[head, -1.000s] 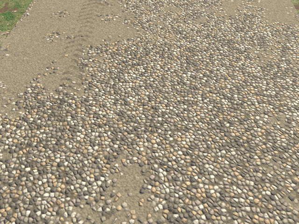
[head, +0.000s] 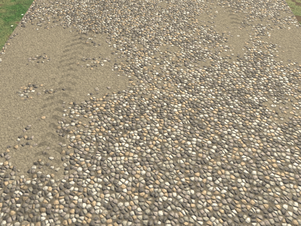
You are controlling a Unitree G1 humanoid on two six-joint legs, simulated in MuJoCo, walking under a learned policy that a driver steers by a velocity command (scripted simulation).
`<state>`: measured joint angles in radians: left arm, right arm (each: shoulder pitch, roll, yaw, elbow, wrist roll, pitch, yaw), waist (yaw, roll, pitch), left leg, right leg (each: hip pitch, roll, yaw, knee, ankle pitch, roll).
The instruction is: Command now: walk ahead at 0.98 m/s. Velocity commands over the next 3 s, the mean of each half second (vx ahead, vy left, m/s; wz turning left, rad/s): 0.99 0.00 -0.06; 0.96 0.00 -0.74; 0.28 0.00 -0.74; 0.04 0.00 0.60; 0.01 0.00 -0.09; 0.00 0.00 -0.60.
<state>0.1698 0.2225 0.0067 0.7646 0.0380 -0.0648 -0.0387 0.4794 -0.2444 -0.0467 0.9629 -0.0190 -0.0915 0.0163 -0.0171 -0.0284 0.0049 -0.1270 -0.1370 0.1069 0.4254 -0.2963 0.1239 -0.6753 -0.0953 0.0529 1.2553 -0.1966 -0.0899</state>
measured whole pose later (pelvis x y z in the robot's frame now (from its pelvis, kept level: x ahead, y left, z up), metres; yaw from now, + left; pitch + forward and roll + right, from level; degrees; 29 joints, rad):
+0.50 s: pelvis +0.48 -0.04 +0.01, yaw -1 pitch +0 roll -2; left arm 0.53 0.26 0.05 1.01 0.01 -0.10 -0.01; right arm 0.10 -0.26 0.00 0.76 -0.05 -0.08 0.04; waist 0.05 0.02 0.01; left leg -0.69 0.13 -0.04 1.07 -0.16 0.05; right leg -0.05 0.12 -0.04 0.29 -0.25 -0.10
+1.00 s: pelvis +0.95 -0.05 +0.00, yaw -24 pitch +1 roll +2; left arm 0.02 0.33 0.06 0.69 0.03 -0.02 -0.07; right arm 0.47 -0.30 -0.06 0.96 -0.01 -0.12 0.00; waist -0.05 -0.04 0.04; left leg 0.06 0.02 0.26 0.30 -0.36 -0.02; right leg -0.77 -0.07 -0.08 0.95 -0.01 -0.11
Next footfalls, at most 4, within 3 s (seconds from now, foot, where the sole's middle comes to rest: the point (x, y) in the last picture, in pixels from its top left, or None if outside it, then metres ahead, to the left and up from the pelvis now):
0.26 right None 0.46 -0.10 -0.77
0.70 left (138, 154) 0.91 0.09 -0.77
1.12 right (190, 111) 1.21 -0.22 -0.77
1.76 left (162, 103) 1.28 -0.06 -0.77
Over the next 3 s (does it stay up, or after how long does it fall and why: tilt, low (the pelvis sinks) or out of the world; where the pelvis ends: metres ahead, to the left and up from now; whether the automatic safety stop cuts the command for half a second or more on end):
stays up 1.29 -0.13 0.01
